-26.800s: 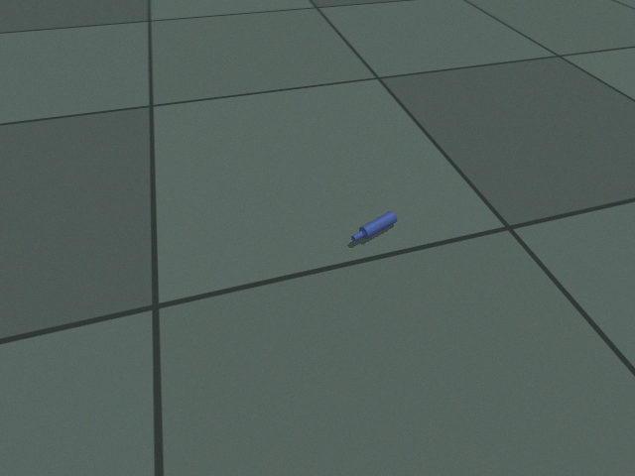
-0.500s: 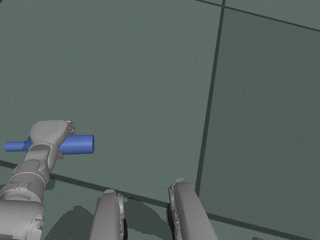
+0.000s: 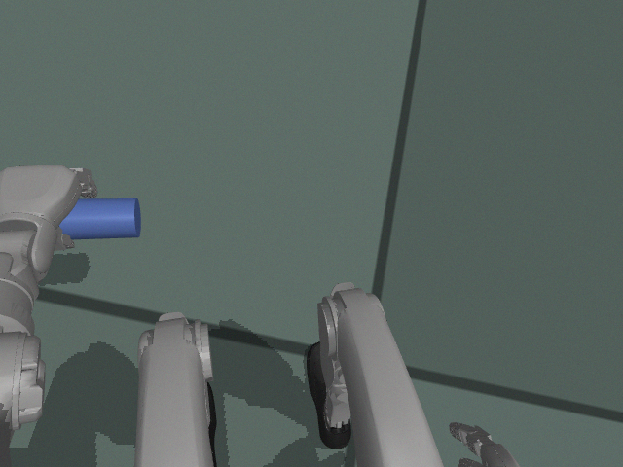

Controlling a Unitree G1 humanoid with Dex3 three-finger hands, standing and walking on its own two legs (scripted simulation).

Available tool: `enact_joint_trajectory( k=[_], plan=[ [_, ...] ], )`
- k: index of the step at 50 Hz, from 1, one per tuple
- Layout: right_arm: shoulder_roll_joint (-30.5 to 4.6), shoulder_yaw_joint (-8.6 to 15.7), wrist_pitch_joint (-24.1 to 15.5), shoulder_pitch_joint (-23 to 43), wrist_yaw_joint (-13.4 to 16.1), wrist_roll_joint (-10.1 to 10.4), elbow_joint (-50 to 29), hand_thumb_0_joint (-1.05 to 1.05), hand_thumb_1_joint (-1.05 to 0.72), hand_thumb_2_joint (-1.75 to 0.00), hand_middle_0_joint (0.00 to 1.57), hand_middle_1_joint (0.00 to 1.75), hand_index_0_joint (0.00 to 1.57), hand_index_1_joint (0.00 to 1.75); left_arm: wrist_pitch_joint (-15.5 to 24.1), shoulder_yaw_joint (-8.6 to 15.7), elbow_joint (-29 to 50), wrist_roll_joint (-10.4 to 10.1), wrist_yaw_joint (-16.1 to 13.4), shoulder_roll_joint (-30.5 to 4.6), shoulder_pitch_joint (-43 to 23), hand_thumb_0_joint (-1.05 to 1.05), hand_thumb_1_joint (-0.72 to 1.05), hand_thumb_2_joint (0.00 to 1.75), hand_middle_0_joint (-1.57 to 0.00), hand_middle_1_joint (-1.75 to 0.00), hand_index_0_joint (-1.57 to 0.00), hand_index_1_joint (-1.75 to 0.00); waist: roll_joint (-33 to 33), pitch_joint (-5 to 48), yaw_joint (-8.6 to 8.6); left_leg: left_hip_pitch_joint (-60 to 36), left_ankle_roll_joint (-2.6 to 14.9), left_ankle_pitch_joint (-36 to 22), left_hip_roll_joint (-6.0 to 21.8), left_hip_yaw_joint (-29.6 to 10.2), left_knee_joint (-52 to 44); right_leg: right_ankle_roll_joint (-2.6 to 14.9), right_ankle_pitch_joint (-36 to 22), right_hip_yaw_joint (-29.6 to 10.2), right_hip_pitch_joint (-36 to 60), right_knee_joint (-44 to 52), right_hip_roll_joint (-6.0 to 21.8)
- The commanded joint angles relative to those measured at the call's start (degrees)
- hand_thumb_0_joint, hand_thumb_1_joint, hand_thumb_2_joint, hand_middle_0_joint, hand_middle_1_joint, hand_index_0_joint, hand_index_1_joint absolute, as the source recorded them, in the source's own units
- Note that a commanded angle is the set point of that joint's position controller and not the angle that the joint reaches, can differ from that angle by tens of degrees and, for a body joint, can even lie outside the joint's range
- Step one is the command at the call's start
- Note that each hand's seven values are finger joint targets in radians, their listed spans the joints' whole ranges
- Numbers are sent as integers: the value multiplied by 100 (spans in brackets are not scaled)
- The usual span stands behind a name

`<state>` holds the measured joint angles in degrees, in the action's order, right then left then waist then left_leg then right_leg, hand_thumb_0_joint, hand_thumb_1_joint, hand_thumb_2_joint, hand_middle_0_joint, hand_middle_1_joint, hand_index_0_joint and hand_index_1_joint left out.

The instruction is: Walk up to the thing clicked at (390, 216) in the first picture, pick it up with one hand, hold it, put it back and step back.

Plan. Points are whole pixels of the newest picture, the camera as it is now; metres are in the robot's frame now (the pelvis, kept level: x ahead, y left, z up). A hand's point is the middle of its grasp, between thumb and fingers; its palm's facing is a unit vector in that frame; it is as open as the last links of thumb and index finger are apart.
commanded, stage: crouch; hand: left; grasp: from above
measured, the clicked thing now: (47, 219) +0.46 +0.29 -0.20
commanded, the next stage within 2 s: lower in 0.64 s
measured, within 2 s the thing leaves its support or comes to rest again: neither
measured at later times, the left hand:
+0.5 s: hand (75, 226) +0.46 +0.26 -0.24, palm faces -0.48 -0.02 -0.88, open 8.6 cm
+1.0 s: hand (80, 230) +0.47 +0.27 -0.29, palm faces -0.49 -0.02 -0.87, open 8.6 cm
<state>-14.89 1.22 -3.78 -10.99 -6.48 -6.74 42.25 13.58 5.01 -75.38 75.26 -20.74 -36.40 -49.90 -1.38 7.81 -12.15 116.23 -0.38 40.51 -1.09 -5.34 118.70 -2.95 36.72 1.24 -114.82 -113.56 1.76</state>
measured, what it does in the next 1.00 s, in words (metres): lowers itself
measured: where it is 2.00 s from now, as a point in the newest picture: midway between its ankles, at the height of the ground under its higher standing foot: (267, 432)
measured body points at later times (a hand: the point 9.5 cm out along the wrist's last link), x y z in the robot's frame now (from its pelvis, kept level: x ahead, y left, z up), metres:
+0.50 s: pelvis -0.01 +0.00 -0.07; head +0.24 +0.05 +0.30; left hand +0.48 +0.26 -0.19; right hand +0.00 -0.28 -0.17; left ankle +0.06 +0.12 -0.40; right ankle +0.09 -0.14 -0.40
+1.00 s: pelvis -0.01 +0.00 -0.10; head +0.26 +0.07 +0.26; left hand +0.49 +0.27 -0.24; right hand +0.00 -0.28 -0.19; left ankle +0.06 +0.12 -0.40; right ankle +0.09 -0.14 -0.40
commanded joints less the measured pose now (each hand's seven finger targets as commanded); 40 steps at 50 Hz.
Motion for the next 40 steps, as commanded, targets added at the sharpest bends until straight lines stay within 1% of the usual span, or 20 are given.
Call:
enact_joint_trajectory(
  k=[1,3,4,5,6,8,9,10,12,13,16,20,21,22,23,24,28,32,36,40],
  plan=[
    [-1362,429,19,-1438,7,-67,-45,0,-89,-90,20,30,20,30,48,288,978,-55,-380,-1721,-2384,0,77,59,-97,-67,-106,-58,-1718,4145,-85,-3200,63,-1788,-5,310,-1142,504,-1380,398,1663,836,-137],
    [-1380,427,18,-1444,-23,-76,-63,0,-89,-90,20,30,20,30,70,370,1022,-65,-391,-1862,-2444,0,78,60,-98,-67,-107,-58,-1640,4235,-92,-3053,83,-1812,-22,330,-1017,492,-1460,404,1740,727,-143],
    [-1394,380,19,-1407,-43,-67,-114,0,-90,-90,20,30,20,30,-1,270,504,-41,-375,-1697,-2142,0,78,58,-97,-68,-107,-58,-1556,4083,-89,-2957,86,-1778,-32,337,-991,484,-1437,407,1682,681,-136],
    [-1422,399,19,-1353,-49,-67,-126,0,-89,-90,20,30,20,30,2,294,659,-88,-373,-1758,-2270,0,77,59,-97,-67,-106,-58,-1594,4084,-105,-2983,83,-1785,-19,316,-959,483,-1405,411,1542,648,-135],
    [-1456,448,38,-1440,-46,-68,-35,0,-89,-90,20,30,20,30,78,492,1181,-66,-385,-2184,-2789,0,76,60,-98,-66,-106,-58,-1706,4257,-103,-2969,95,-1709,-21,340,-897,489,-1383,416,1565,597,-161],
    [-1420,390,26,-1409,-65,-95,-52,0,-90,-90,20,30,20,30,72,322,712,-77,-355,-1871,-2546,0,76,62,-98,-67,-106,-59,-1693,4004,-179,-2743,90,-1619,-26,361,-773,485,-1349,420,1462,501,-151],
    [-1464,384,31,-1426,-77,-109,-19,0,-90,-90,20,30,20,30,107,397,825,-70,-367,-2005,-2654,0,77,63,-98,-69,-107,-60,-1661,4005,-193,-2665,89,-1570,-27,329,-748,477,-1322,433,1415,440,-140],
    [-1465,363,31,-1364,-73,-88,-59,0,-90,-90,20,30,20,30,73,370,451,-70,-363,-1990,-2493,0,77,62,-98,-67,-106,-59,-1554,3912,-187,-2628,104,-1499,-24,323,-704,477,-1260,434,1297,409,-143],
    [-1497,377,43,-1390,-68,-98,6,0,-90,-90,20,30,20,30,172,473,730,-38,-386,-2260,-2877,0,76,61,-98,-67,-106,-58,-1682,3974,-213,-2478,108,-1341,-35,335,-646,486,-1160,439,1253,323,-155],
    [-1468,354,38,-1367,-76,-107,0,0,-90,-90,20,30,20,30,165,449,583,-6,-393,-2222,-2740,0,77,60,-98,-67,-107,-59,-1692,3968,-171,-2521,104,-1342,-37,346,-597,490,-1155,433,1221,288,-154],
    [-1507,325,34,-1332,-79,-136,7,0,-90,-90,20,30,20,30,183,397,331,12,-442,-2118,-2738,0,79,61,-99,-68,-108,-60,-1628,3892,-266,-2354,120,-1337,-49,357,-440,478,-1177,452,1057,183,-157],
    [-1569,290,36,-1439,-105,-165,68,0,-90,-90,20,30,20,30,209,517,346,98,-470,-2409,-2905,0,80,63,-101,-70,-109,-62,-1811,3900,-298,-2429,79,-1469,-38,300,-342,486,-1235,494,868,-15,-126],
    [-1556,276,52,-1418,-108,-164,70,0,-90,-90,20,30,20,30,224,527,395,121,-491,-2462,-2925,0,83,63,-102,-69,-111,-61,-1855,3986,-242,-2408,87,-1501,-40,327,-301,495,-1283,504,923,-57,-168],
    [-1580,250,44,-1403,-113,-171,45,0,-90,-90,20,30,20,30,169,482,33,119,-494,-2330,-2692,0,82,65,-104,-68,-111,-61,-1769,3865,-305,-2368,86,-1487,-48,324,-260,482,-1275,495,834,-71,-132],
    [-1542,217,53,-1365,-124,-193,21,0,-90,-90,20,30,20,30,213,419,252,111,-491,-2311,-2954,0,84,67,-106,-69,-112,-62,-1857,3949,-353,-2252,111,-1450,-56,367,-187,477,-1288,501,920,-83,-180],
    [-1568,197,42,-1407,-123,-184,62,0,-90,-90,20,30,20,30,209,478,181,107,-495,-2445,-2971,0,83,66,-104,-71,-112,-63,-1732,3791,-368,-2145,133,-1355,-64,362,-158,468,-1233,505,870,-79,-156],
    [-1592,117,58,-1317,-116,-193,25,0,-90,-90,20,30,20,30,192,481,43,117,-521,-2535,-2800,0,86,61,-106,-68,-114,-60,-1796,3797,-288,-1993,129,-1268,-71,386,-111,478,-1150,549,849,-186,-200],
    [-1640,101,52,-1346,-118,-195,12,0,-90,-90,20,30,20,30,189,444,46,123,-515,-2532,-2912,0,84,66,-108,-67,-113,-61,-1953,3665,-416,-2065,89,-1311,-53,314,-41,483,-1177,583,567,-324,-160],
    [-1660,59,69,-1360,-126,-194,25,0,-90,-90,20,30,20,30,217,471,209,124,-492,-2687,-2987,0,83,63,-108,-64,-114,-58,-1937,3793,-406,-1965,124,-1373,-62,350,105,476,-1279,593,732,-359,-204],
    [-1636,-15,66,-1282,-131,-215,8,0,-91,-90,20,30,20,30,219,334,-90,80,-471,-2512,-2825,0,80,70,-112,-63,-115,-61,-1762,3485,-473,-1615,157,-1196,-69,373,213,456,-1171,617,663,-368,-226]
  ],
)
